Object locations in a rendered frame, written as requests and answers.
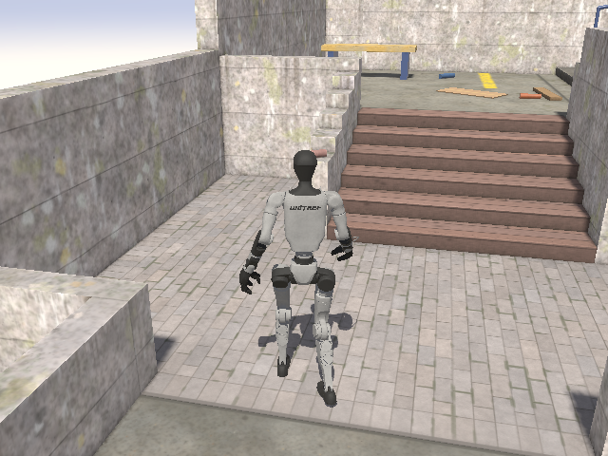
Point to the right robot shin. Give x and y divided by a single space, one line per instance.
324 349

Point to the right robot upper arm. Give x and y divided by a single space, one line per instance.
338 213

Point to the left robot upper arm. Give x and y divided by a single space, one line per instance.
274 201

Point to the robot right foot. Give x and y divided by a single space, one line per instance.
329 396

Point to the right robot forearm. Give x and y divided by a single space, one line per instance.
347 243

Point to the right robot hand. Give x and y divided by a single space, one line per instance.
339 250

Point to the left robot hand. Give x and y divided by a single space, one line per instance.
244 280

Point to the left robot forearm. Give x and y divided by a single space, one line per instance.
255 255

